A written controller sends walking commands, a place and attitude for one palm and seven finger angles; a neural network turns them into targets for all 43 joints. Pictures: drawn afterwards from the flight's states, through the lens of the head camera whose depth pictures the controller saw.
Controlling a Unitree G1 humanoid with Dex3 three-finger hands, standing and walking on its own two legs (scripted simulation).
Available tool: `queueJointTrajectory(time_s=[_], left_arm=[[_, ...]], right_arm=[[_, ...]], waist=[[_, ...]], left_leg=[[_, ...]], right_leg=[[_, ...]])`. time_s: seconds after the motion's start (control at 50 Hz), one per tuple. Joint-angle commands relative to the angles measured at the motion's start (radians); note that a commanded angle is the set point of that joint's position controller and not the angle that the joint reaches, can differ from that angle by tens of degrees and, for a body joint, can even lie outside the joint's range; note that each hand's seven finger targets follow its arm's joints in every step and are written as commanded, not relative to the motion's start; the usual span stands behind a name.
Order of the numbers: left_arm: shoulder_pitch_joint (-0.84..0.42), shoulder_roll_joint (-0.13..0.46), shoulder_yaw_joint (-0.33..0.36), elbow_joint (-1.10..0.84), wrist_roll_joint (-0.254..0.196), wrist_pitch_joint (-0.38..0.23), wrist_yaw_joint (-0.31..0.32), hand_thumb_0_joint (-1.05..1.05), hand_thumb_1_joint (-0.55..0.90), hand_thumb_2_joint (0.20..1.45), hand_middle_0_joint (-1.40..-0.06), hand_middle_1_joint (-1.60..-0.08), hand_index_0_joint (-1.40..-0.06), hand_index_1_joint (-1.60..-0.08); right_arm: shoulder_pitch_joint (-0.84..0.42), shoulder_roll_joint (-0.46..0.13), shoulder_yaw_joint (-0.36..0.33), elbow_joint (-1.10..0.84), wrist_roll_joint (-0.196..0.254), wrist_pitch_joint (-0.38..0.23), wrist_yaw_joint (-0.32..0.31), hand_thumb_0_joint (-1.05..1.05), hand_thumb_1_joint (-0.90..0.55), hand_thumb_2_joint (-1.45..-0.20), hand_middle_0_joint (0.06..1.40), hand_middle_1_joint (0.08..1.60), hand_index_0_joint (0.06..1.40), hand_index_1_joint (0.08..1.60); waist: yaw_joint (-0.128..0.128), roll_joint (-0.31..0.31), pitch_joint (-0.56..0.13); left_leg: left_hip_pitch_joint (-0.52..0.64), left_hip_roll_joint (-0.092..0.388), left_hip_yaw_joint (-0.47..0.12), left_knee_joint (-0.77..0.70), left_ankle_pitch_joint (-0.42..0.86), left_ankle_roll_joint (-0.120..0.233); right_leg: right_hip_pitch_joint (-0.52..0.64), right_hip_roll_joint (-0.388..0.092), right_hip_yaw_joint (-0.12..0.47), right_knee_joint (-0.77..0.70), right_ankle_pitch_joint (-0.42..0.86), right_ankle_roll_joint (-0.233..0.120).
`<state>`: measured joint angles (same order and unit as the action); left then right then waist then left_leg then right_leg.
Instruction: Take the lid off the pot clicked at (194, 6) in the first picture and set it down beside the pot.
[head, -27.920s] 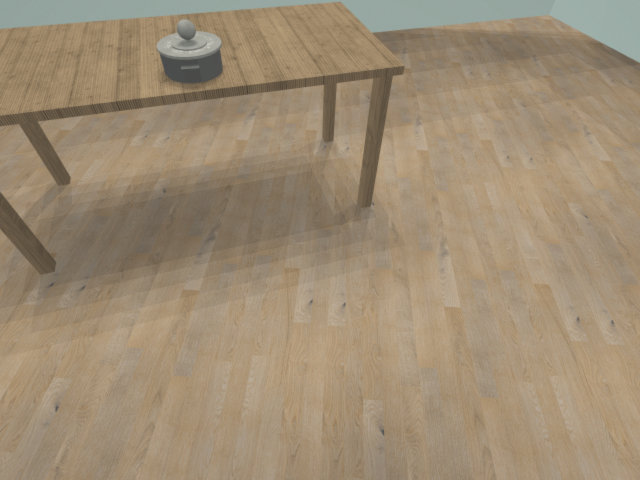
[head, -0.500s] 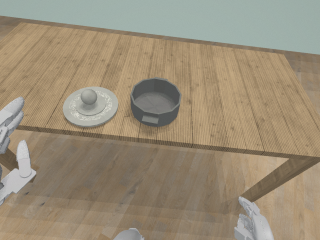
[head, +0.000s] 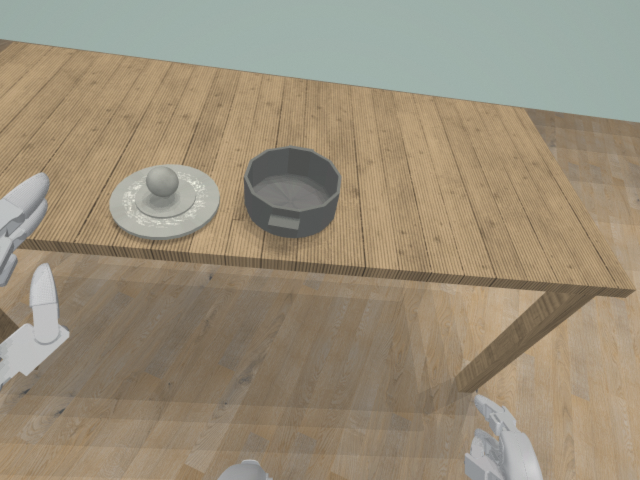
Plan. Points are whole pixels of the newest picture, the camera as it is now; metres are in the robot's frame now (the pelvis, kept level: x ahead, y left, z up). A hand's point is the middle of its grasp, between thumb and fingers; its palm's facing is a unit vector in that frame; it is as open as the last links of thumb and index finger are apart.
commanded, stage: step back with the hand held close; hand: left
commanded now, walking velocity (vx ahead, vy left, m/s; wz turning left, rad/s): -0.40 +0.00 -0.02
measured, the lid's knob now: (162, 181) +0.58 +0.31 -0.02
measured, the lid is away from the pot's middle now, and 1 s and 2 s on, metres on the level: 0.23 0.23 0.23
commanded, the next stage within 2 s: stop stepping back and stand still in 0.20 s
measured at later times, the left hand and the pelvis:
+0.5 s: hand out of the picture +0.06 +0.25 +0.17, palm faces +0.37 -0.86 -0.36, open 7.4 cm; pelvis -0.13 +0.01 -0.02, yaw +1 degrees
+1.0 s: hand out of the picture +0.00 +0.31 +0.16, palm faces +0.35 -0.86 -0.37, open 7.4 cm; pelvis -0.18 +0.07 -0.01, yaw +0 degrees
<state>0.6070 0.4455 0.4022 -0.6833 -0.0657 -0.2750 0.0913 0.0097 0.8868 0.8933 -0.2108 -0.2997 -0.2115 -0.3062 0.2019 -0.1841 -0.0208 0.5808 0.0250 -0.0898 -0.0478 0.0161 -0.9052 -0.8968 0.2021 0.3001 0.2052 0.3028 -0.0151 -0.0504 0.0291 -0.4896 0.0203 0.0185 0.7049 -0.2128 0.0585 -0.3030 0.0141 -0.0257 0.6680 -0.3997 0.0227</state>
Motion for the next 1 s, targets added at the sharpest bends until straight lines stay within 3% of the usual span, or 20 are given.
queueJointTrajectory(time_s=[0.0, 0.06, 0.2, 0.24, 0.26, 0.28, 0.3, 0.32, 0.46, 0.52, 0.54, 0.6, 0.68, 0.72, 0.76, 0.8, 0.9, 0.92, 0.94, 0.98], left_arm=[[-0.048, 0.134, 0.134, -0.204, -0.014, -0.042, 0.029, 0.000, 0.900, 0.900, -0.200, -0.300, -0.200, -0.300], [0.000, 0.104, 0.107, -0.223, -0.022, -0.033, 0.027, 0.000, 0.900, 0.900, -0.200, -0.300, -0.200, -0.300], [0.072, 0.164, 0.140, -0.242, -0.008, -0.038, 0.006, 0.000, 0.900, 0.900, -0.200, -0.300, -0.200, -0.300], [0.034, 0.170, 0.141, -0.208, -0.001, -0.047, 0.004, 0.000, 0.900, 0.900, -0.200, -0.300, -0.200, -0.300], [0.032, 0.185, 0.130, -0.195, -0.007, -0.048, 0.008, 0.000, 0.900, 0.900, -0.200, -0.300, -0.200, -0.300], [-0.328, -0.099, -0.302, 0.617, 0.115, 0.189, -0.085, 0.000, 0.900, 0.900, -0.200, -0.300, -0.200, -0.300], [-0.245, 0.254, 0.170, -0.331, 0.006, 0.038, -0.019, 0.000, 0.900, 0.900, -0.200, -0.300, -0.200, -0.300], [-0.068, 0.197, 0.181, -0.116, -0.011, 0.030, 0.011, 0.000, 0.900, 0.900, -0.200, -0.300, -0.200, -0.300], [-0.054, 0.149, 0.116, -0.254, 0.001, -0.010, 0.062, 0.000, 0.900, 0.900, -0.200, -0.300, -0.200, -0.300], [-0.160, 0.203, 0.149, -0.277, 0.040, -0.053, 0.056, 0.000, 0.900, 0.900, -0.200, -0.300, -0.200, -0.300], [-0.177, 0.182, 0.145, -0.272, 0.028, -0.050, 0.053, 0.000, 0.900, 0.900, -0.200, -0.300, -0.200, -0.300], [-0.125, 0.117, 0.092, -0.128, 0.027, -0.046, 0.028, 0.000, 0.900, 0.900, -0.200, -0.300, -0.200, -0.300], [-0.002, 0.115, 0.103, -0.016, 0.013, -0.003, 0.011, 0.000, 0.900, 0.900, -0.200, -0.300, -0.200, -0.300], [0.006, 0.167, 0.153, -0.002, -0.006, -0.017, 0.006, 0.000, 0.900, 0.900, -0.200, -0.300, -0.200, -0.300], [-0.035, 0.143, 0.140, -0.063, -0.010, -0.024, 0.009, 0.000, 0.900, 0.900, -0.200, -0.300, -0.200, -0.300], [0.029, 0.146, 0.158, -0.120, -0.008, -0.027, 0.012, 0.000, 0.900, 0.900, -0.200, -0.300, -0.200, -0.300], [-0.046, 0.123, 0.091, -0.271, 0.024, -0.029, 0.050, 0.000, 0.900, 0.900, -0.200, -0.300, -0.200, -0.300], [-0.064, 0.108, 0.078, -0.323, 0.027, -0.038, 0.065, 0.000, 0.900, 0.900, -0.200, -0.300, -0.200, -0.300], [-0.087, 0.123, 0.077, -0.369, 0.034, -0.050, 0.082, 0.000, 0.900, 0.900, -0.200, -0.300, -0.200, -0.300], [-0.065, 0.170, 0.125, -0.294, 0.028, -0.033, 0.084, 0.000, 0.900, 0.900, -0.200, -0.300, -0.200, -0.300]], right_arm=[[-0.057, -0.137, -0.049, -0.143, -0.035, -0.097, -0.007, 0.000, -0.900, -0.900, 0.200, 0.300, 0.200, 0.300], [-0.041, -0.139, -0.063, -0.149, -0.018, -0.111, 0.011, 0.000, -0.900, -0.900, 0.200, 0.300, 0.200, 0.300], [-0.072, -0.147, -0.049, -0.201, -0.005, -0.107, 0.016, 0.000, -0.900, -0.900, 0.200, 0.300, 0.200, 0.300], [-0.058, -0.144, -0.073, -0.193, 0.005, -0.093, 0.004, 0.000, -0.900, -0.900, 0.200, 0.300, 0.200, 0.300], [-0.058, -0.128, -0.082, -0.187, 0.014, -0.085, 0.001, 0.000, -0.900, -0.900, 0.200, 0.300, 0.200, 0.300], [-0.051, -0.266, -0.121, 0.074, -0.021, -0.053, 0.057, 0.000, -0.900, -0.900, 0.200, 0.300, 0.200, 0.300], [-0.100, -0.104, -0.103, -0.217, 0.045, -0.036, 0.023, 0.000, -0.900, -0.900, 0.200, 0.300, 0.200, 0.300], [-0.090, -0.079, -0.051, -0.169, 0.012, -0.023, -0.009, 0.000, -0.900, -0.900, 0.200, 0.300, 0.200, 0.300], [-0.045, -0.124, -0.028, -0.184, 0.014, -0.117, -0.024, 0.000, -0.900, -0.900, 0.200, 0.300, 0.200, 0.300], [-0.019, -0.119, -0.051, -0.156, -0.020, -0.156, -0.012, 0.000, -0.900, -0.900, 0.200, 0.300, 0.200, 0.300], [-0.052, -0.089, -0.033, -0.162, -0.022, -0.151, 0.000, 0.000, -0.900, -0.900, 0.200, 0.300, 0.200, 0.300], [0.002, -0.137, -0.054, -0.110, 0.001, -0.148, 0.040, 0.000, -0.900, -0.900, 0.200, 0.300, 0.200, 0.300], [-0.024, -0.145, -0.046, -0.164, 0.026, -0.079, 0.045, 0.000, -0.900, -0.900, 0.200, 0.300, 0.200, 0.300], [-0.045, -0.135, -0.065, -0.186, 0.031, -0.047, 0.032, 0.000, -0.900, -0.900, 0.200, 0.300, 0.200, 0.300], [-0.043, -0.150, -0.073, -0.170, 0.025, -0.017, 0.044, 0.000, -0.900, -0.900, 0.200, 0.300, 0.200, 0.300], [-0.075, -0.129, -0.057, -0.184, 0.020, -0.009, 0.041, 0.000, -0.900, -0.900, 0.200, 0.300, 0.200, 0.300], [-0.055, -0.110, -0.022, -0.156, 0.002, -0.056, -0.005, 0.000, -0.900, -0.900, 0.200, 0.300, 0.200, 0.300], [-0.062, -0.146, -0.035, -0.168, -0.005, -0.078, -0.008, 0.000, -0.900, -0.900, 0.200, 0.300, 0.200, 0.300], [-0.049, -0.136, -0.033, -0.168, -0.012, -0.099, -0.003, 0.000, -0.900, -0.900, 0.200, 0.300, 0.200, 0.300], [-0.009, -0.105, -0.033, -0.129, -0.021, -0.121, 0.002, 0.000, -0.900, -0.900, 0.200, 0.300, 0.200, 0.300]], waist=[[-0.007, 0.330, -0.096], [0.011, 0.267, -0.219], [0.022, 0.194, -0.189], [0.013, -0.037, -0.133], [0.001, -0.192, -0.133], [-0.095, -0.071, -0.091], [-0.002, -0.204, -0.167], [-0.047, -0.162, -0.100], [-0.020, 0.160, -0.020], [-0.041, 0.433, -0.135], [-0.052, 0.556, -0.001], [-0.016, 0.190, 0.031], [-0.019, 0.034, -0.056], [-0.017, -0.252, -0.096], [-0.014, -0.246, -0.148], [0.001, -0.087, -0.058], [-0.030, 0.150, -0.047], [-0.015, 0.442, -0.045], [-0.016, 0.527, -0.063], [-0.028, 0.276, -0.043]], left_leg=[[0.063, 0.314, -0.359, -0.432, 0.010, 0.085], [0.257, 0.274, -0.248, -0.324, 0.252, 0.065], [0.022, 0.148, -0.153, -0.272, -0.365, -0.014], [0.053, 0.010, -0.018, 0.083, -0.438, -0.083], [0.186, -0.071, 0.015, 0.453, -0.309, -0.114], [0.058, 0.038, -0.086, 0.720, -0.292, -0.078], [0.234, -0.037, -0.120, 0.884, -0.289, -0.085], [0.118, 0.007, -0.100, 0.849, -0.238, -0.077], [0.158, 0.053, -0.016, -0.456, -0.004, -0.010], [0.318, 0.166, -0.092, -0.295, 0.545, 0.066], [0.142, 0.208, -0.271, -0.316, 0.462, 0.106], [0.120, 0.229, -0.192, -0.225, 0.315, 0.096], [0.115, 0.078, -0.095, 0.060, -0.082, 0.038], [-0.087, -0.074, 0.001, 0.420, -0.343, -0.011], [-0.119, -0.046, -0.079, 0.664, -0.269, -0.033], [-0.100, 0.027, -0.130, 0.595, -0.269, -0.021], [0.322, 0.019, -0.022, -0.250, -0.149, 0.009], [0.418, 0.149, -0.266, -0.446, -0.223, 0.033], [0.413, 0.287, -0.507, -0.447, -0.210, 0.059], [0.358, 0.310, -0.537, -0.419, -0.001, 0.166]], right_leg=[[-0.054, 0.027, 0.077, 0.228, -0.201, -0.015], [-0.052, 0.013, 0.066, 0.079, -0.095, -0.010], [0.181, -0.001, -0.055, -0.180, 0.111, -0.038], [-0.039, -0.130, 0.042, -0.274, -0.019, -0.121], [-0.289, -0.321, 0.250, -0.408, -0.121, -0.201], [-0.314, -0.465, 0.102, -0.324, 0.248, -0.208], [-0.477, -0.377, 0.244, -0.351, 0.059, -0.224], [-0.389, -0.350, 0.174, -0.309, 0.105, -0.208], [-0.019, -0.108, 0.036, 0.129, 0.251, -0.052], [-0.165, 0.041, -0.034, 0.436, -0.122, -0.001], [-0.175, -0.001, 0.039, 0.471, -0.147, 0.002], [-0.090, -0.006, 0.086, 0.275, -0.057, -0.029], [0.160, -0.020, 0.001, -0.235, 0.201, -0.044], [0.187, -0.248, 0.395, -0.359, -0.041, -0.175], [0.168, -0.299, 0.442, -0.305, 0.294, -0.222], [0.011, -0.332, 0.466, -0.321, 0.153, -0.275], [-0.180, -0.127, 0.084, -0.029, -0.063, -0.140], [-0.292, 0.021, -0.020, 0.256, -0.135, -0.084], [-0.382, 0.070, 0.027, 0.442, -0.217, -0.060], [-0.399, 0.027, 0.111, 0.570, -0.132, -0.045]])
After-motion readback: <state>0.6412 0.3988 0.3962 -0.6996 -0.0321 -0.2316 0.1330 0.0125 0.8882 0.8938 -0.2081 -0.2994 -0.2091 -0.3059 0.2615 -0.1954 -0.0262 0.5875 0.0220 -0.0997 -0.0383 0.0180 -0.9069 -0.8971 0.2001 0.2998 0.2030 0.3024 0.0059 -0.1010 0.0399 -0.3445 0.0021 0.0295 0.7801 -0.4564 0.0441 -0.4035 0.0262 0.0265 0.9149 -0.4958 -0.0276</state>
